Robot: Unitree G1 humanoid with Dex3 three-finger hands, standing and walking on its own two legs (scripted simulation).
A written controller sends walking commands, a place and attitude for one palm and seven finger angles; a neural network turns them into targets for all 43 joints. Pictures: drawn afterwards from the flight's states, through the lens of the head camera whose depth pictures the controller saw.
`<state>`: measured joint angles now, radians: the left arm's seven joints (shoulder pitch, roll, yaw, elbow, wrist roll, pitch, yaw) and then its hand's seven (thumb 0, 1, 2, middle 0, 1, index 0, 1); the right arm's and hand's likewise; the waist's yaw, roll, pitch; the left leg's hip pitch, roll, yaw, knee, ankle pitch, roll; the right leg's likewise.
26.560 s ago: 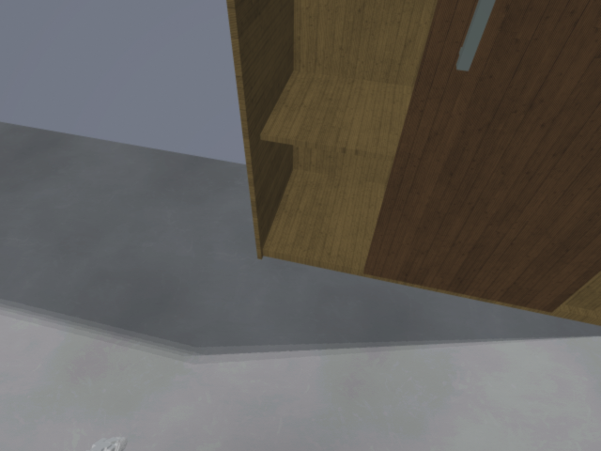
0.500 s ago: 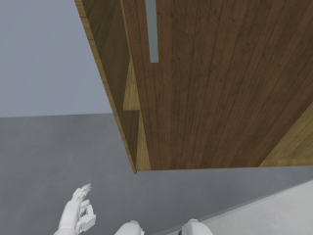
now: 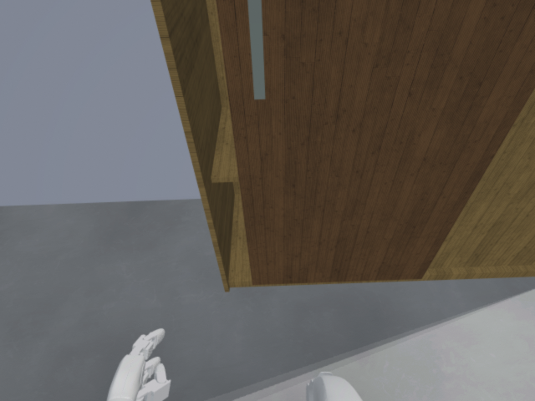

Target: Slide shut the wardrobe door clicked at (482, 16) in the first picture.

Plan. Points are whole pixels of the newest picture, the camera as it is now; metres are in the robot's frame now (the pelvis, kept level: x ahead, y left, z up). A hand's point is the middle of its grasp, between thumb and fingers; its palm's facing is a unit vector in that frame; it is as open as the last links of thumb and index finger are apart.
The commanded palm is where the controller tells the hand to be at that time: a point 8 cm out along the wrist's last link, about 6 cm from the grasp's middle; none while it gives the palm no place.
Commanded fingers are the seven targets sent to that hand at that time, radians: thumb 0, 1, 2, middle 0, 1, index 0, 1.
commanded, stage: stop stepping back and stand still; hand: right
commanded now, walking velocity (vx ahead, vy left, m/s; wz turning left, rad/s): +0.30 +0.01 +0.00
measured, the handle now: (256, 33) +0.67 +0.02 +0.27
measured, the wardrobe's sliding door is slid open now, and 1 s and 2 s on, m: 0.10 0.10 0.10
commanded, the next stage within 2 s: let the arm hang, fingers relaxed in 0.70 s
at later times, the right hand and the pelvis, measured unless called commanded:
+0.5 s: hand out of the picture +0.15 -0.28 +0.20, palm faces +0.45 +0.83 -0.33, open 7.4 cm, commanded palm +0.10 -0.31 +0.19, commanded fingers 0.00 -0.90 -0.90 0.20 0.30 0.20 0.30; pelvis -0.06 -0.03 +0.01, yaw +5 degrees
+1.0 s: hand out of the picture +0.12 -0.26 -0.10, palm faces +0.07 +0.95 -0.29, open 7.4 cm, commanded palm none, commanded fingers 0.00 -0.90 -0.90 0.20 0.30 0.20 0.30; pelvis -0.06 -0.05 -0.01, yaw +1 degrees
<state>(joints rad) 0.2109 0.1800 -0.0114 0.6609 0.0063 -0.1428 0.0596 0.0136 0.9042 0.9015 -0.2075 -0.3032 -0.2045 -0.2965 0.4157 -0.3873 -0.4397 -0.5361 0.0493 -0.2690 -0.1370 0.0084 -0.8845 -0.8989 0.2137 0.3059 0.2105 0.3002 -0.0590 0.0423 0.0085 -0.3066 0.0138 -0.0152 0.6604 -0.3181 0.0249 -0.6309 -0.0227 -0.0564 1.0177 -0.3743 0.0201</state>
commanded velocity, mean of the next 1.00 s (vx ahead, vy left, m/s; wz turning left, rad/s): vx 0.09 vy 0.05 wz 0.00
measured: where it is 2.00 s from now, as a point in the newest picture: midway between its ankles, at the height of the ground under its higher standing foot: outside the picture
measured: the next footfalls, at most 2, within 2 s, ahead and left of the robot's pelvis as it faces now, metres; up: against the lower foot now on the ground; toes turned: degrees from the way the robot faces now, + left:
right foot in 0.10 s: -0.02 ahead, -0.13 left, +0.00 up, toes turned +0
left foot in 0.34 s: +0.01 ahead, +0.06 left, +0.00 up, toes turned -1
